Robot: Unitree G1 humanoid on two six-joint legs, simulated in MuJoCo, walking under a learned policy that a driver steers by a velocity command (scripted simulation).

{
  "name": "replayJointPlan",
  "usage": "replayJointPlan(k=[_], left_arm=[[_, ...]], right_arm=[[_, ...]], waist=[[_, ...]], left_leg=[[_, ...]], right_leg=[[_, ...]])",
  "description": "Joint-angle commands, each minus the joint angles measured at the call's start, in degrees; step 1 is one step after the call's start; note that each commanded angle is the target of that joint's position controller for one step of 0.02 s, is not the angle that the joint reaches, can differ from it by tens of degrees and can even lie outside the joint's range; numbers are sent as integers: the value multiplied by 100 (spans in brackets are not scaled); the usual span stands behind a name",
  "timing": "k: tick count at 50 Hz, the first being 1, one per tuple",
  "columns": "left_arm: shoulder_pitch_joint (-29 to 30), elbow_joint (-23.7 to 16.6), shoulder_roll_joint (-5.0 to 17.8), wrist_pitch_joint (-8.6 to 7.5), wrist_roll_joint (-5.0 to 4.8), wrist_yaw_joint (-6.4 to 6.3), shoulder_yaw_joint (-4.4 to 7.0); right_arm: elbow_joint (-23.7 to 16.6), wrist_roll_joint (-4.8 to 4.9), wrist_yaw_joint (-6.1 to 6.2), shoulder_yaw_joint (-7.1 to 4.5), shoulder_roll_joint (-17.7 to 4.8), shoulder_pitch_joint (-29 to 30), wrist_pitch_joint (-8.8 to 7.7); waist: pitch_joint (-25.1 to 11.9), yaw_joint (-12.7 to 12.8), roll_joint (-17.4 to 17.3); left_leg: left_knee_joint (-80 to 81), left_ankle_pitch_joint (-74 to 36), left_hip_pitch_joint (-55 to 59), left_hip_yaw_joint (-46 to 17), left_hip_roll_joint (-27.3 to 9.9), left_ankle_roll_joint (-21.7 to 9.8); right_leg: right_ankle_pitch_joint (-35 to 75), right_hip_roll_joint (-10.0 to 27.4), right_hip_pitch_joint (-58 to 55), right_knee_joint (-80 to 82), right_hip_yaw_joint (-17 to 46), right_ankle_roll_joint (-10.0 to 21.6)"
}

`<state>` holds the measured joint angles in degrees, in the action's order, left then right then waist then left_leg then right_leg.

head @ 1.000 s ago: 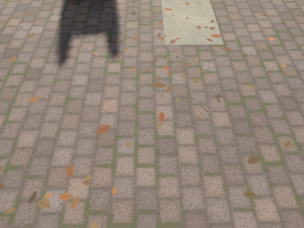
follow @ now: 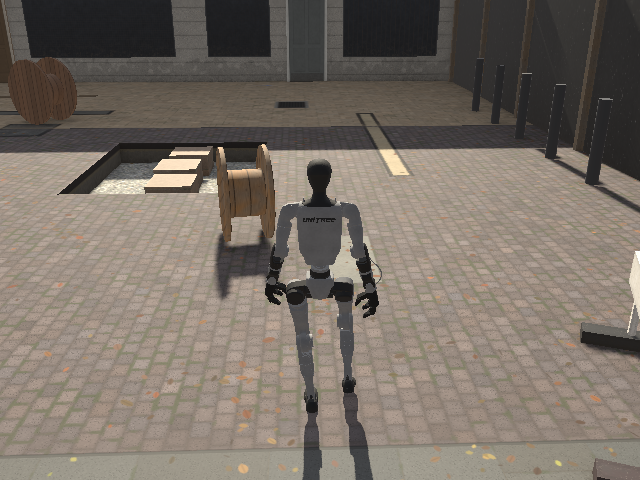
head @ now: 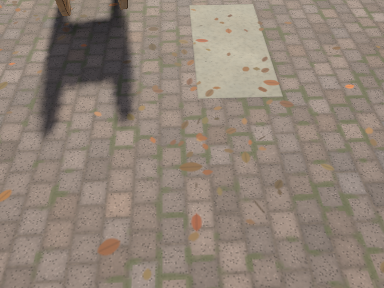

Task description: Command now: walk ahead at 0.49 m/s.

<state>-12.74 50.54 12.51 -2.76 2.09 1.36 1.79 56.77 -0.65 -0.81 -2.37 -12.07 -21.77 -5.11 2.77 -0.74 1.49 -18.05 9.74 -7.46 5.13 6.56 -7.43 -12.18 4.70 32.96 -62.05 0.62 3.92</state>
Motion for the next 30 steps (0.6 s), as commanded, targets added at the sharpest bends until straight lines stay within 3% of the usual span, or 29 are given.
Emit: replayJointPlan(k=[1,6,10,12,14,15,16,17,18,19,20,21,23,26,30], left_arm=[[114,-272,273,45,-5,37,48],[1166,-540,164,23,-73,66,-11],[1757,-722,189,-8,-78,57,-19],[1825,-784,236,-48,-82,49,-1],[1322,-647,316,-103,-80,-1,51],[630,-416,417,-142,-73,-49,115],[-395,-79,605,-203,-10,-113,210],[-1469,111,1108,-243,142,-188,350],[-1571,166,1469,-198,145,-148,443],[-1180,152,1072,-138,-79,-92,390],[-581,87,801,-157,-132,-69,302],[-305,87,545,-204,-109,-44,243],[-304,249,229,-269,-121,-79,141],[-749,510,346,-376,-166,-101,146],[-1164,673,413,-368,-160,-103,123]], right_arm=[[-159,31,8,-57,-519,-196,-115],[45,36,51,-8,-506,-779,-110],[215,-47,128,15,-537,-1134,-72],[276,-85,170,1,-610,-1128,-55],[284,-89,199,-13,-696,-911,-47],[301,-80,195,-23,-753,-838,-35],[274,-40,183,-12,-751,-725,-31],[52,15,169,54,-558,-661,-55],[56,217,116,122,-42,-1384,-39],[78,49,145,-38,-664,-901,-20],[-123,32,114,-54,-623,-371,-53],[-167,17,97,-42,-515,-135,-61],[-138,-123,26,-30,-313,-189,87],[-198,-160,-72,-33,-174,-35,226],[-568,-132,-103,-24,-247,1066,276]], waist=[[348,110,-301],[349,-225,-405],[398,-398,-468],[405,-335,-510],[170,-28,-598],[-184,262,-602],[-723,700,-481],[-1511,1048,41],[-2117,675,1260],[-1543,626,232],[-753,401,159],[-403,252,-43],[-199,-52,88],[-99,-169,131],[226,2,161]], left_leg=[[1360,-692,-322,-1330,-1616,-599],[1201,-1549,343,-992,-1505,-320],[854,-2327,1180,-993,-1706,-393],[597,-2875,1507,-1002,-1855,-416],[-45,-4287,1493,-853,-1851,-287],[-798,-4869,1422,-767,-1771,-209],[-1911,-4459,836,-579,-1572,-96],[-3638,-2379,-427,-366,-1279,0],[-5633,2020,-2423,-225,-194,233],[-5914,1703,-2934,-875,-516,133],[-5661,1098,-2999,-868,-747,125],[-5378,784,-2796,-825,-919,152],[-4932,624,-2318,-766,-1100,271],[-4618,421,-2391,-583,-1133,404],[-3710,-413,-3033,-363,-1270,557]], right_leg=[[713,234,423,620,-110,-155],[1532,32,471,2004,-377,-239],[1221,-155,569,2595,-480,-143],[806,-248,443,2827,-495,-6],[324,-538,-468,3130,-611,198],[274,-735,-1300,3357,-674,328],[520,-639,-2677,3598,-539,518],[24,708,-4239,3594,903,848],[-92,2135,-5499,4214,3646,1724],[-384,1768,-4939,4516,3544,1516],[-31,1552,-4074,4692,2596,1313],[620,1297,-3423,4890,2024,1156],[1190,867,-2708,5106,1235,860],[1781,707,-2520,5290,796,850],[1967,531,-2580,5525,453,787]])
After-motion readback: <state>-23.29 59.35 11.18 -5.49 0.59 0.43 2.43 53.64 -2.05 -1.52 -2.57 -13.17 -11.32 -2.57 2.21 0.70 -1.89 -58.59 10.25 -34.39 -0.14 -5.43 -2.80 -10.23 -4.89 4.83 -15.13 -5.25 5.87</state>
